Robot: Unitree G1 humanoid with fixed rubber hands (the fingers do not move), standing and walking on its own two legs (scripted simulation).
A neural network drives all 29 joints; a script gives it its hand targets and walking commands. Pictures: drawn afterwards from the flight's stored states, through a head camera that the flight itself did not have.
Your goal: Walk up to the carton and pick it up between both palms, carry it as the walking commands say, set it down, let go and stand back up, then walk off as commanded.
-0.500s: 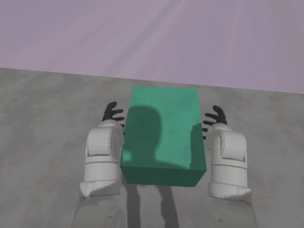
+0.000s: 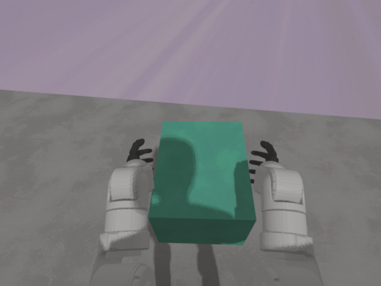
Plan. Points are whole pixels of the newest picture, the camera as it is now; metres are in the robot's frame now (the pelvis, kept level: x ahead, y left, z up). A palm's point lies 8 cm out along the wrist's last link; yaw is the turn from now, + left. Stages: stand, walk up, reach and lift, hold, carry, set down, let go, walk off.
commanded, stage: carry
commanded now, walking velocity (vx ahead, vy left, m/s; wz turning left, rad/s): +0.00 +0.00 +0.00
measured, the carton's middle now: (201, 180) +0.38 +0.00 +0.02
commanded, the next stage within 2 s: none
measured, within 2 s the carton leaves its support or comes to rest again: neither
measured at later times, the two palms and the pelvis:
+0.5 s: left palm (140, 172) +0.34 +0.14 +0.09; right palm (268, 177) +0.34 -0.14 +0.08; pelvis +0.01 +0.00 +0.00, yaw +0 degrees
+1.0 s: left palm (146, 181) +0.33 +0.12 +0.08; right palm (275, 188) +0.32 -0.15 +0.07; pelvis +0.01 -0.01 +0.00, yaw -1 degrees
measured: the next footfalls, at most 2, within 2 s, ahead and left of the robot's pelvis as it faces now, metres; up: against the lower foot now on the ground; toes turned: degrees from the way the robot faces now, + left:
none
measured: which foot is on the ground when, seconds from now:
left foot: down 0.00-1.00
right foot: down 0.00-1.00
